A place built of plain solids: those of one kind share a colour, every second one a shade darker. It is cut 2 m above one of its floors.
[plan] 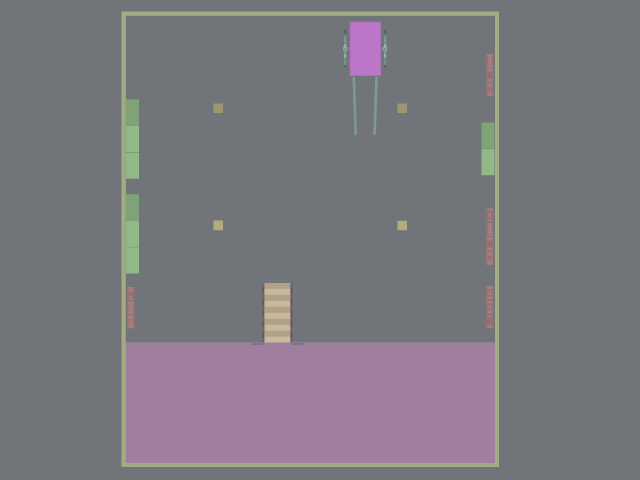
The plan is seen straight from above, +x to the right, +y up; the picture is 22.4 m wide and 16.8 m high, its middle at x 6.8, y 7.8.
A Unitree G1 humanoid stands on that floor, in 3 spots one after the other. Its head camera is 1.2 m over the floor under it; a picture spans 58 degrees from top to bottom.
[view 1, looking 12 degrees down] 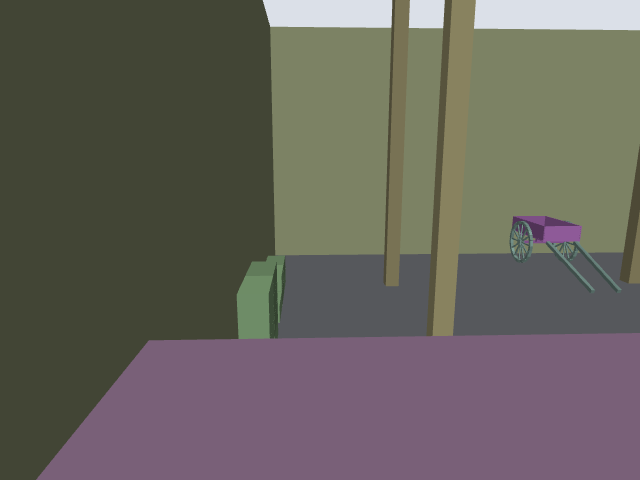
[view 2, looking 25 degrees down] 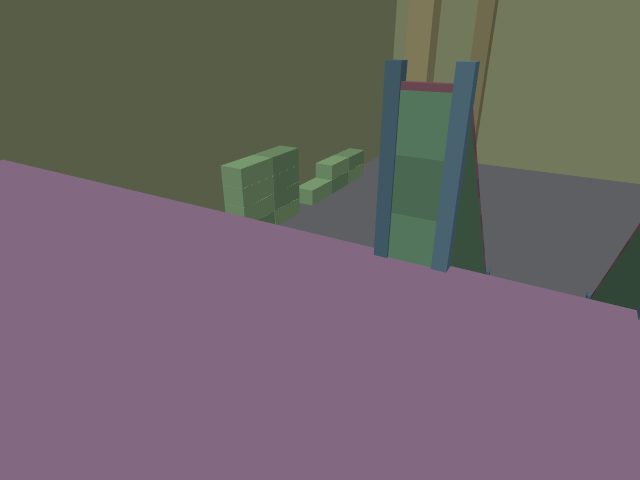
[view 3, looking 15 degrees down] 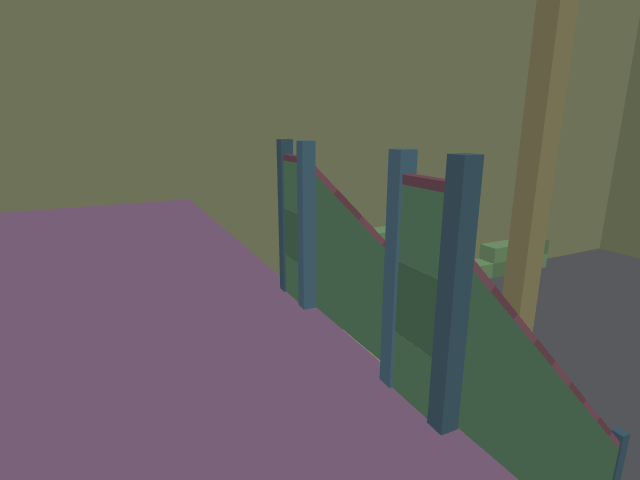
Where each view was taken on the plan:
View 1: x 1.00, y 1.60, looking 88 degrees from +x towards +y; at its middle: wall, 14.37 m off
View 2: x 5.31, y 1.91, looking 120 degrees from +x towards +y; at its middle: loft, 2.84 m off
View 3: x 7.31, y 3.04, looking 154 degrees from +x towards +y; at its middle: stair_guard_panel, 2.84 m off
